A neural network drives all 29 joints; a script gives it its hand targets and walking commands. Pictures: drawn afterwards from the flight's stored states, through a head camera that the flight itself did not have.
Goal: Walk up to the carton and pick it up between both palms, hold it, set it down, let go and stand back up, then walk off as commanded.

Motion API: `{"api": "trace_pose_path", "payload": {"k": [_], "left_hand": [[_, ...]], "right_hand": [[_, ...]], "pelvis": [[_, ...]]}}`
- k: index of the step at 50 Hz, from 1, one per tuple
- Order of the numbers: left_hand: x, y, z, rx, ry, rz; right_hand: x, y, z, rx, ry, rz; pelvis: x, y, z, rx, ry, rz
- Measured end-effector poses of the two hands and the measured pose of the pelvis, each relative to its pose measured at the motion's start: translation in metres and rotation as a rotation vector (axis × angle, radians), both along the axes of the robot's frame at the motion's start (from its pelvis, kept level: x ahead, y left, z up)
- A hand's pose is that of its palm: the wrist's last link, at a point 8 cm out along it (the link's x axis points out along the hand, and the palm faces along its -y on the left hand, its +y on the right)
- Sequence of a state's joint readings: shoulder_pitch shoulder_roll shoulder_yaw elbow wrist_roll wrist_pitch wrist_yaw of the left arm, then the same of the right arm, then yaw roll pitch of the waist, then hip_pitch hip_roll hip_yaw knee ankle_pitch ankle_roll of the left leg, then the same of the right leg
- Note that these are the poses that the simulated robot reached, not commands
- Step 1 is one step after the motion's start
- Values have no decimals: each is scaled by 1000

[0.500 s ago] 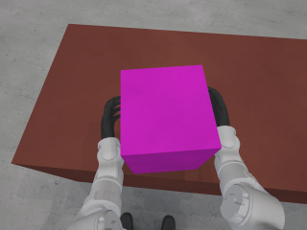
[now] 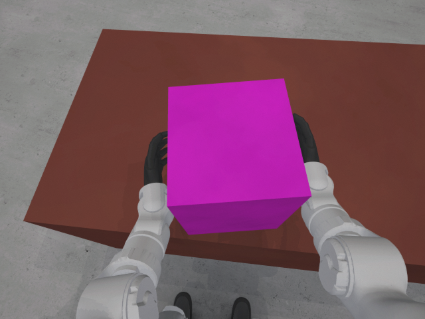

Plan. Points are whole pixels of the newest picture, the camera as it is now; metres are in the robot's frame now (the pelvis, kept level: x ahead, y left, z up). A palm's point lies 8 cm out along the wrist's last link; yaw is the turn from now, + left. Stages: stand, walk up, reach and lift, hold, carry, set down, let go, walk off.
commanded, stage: set down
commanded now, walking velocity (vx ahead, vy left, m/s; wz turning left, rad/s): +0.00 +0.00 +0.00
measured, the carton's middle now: (229, 167) +0.41 +0.02 -0.04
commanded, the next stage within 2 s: none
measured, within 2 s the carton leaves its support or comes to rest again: neither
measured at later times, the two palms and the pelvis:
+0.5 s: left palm (134, 195) +0.33 +0.20 -0.05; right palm (333, 163) +0.44 -0.17 -0.03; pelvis -0.02 +0.00 -0.03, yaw +1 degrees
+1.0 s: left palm (138, 223) +0.28 +0.18 -0.05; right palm (354, 210) +0.35 -0.20 -0.03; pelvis -0.03 -0.03 -0.03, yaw +5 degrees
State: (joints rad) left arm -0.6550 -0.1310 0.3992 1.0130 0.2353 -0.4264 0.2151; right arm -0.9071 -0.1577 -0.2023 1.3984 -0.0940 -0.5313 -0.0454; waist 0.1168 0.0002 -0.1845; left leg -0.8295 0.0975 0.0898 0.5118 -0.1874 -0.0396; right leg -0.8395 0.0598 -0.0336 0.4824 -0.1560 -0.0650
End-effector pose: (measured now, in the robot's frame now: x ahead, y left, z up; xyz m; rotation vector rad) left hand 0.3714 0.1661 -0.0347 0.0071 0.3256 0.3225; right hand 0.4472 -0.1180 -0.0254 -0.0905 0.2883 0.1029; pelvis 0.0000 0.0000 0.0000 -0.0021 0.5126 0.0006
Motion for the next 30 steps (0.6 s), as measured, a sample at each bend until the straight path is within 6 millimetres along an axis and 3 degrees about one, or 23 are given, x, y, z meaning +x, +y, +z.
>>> {"api": "trace_pose_path", "payload": {"k": [9,19,30], "left_hand": [[-4,21,-5,1,9,22],[-31,43,-22,-20,5,70],[-48,24,-15,-30,-47,16]], "right_hand": [[14,1,-2,4,-3,-6],[8,-37,-8,-32,-2,-63],[-28,-70,-11,-19,-17,-45]], "pelvis": [[-2,4,-15,-15,35,2],[-13,2,-28,-14,25,22],[-27,-6,-33,-3,-10,36]]}}
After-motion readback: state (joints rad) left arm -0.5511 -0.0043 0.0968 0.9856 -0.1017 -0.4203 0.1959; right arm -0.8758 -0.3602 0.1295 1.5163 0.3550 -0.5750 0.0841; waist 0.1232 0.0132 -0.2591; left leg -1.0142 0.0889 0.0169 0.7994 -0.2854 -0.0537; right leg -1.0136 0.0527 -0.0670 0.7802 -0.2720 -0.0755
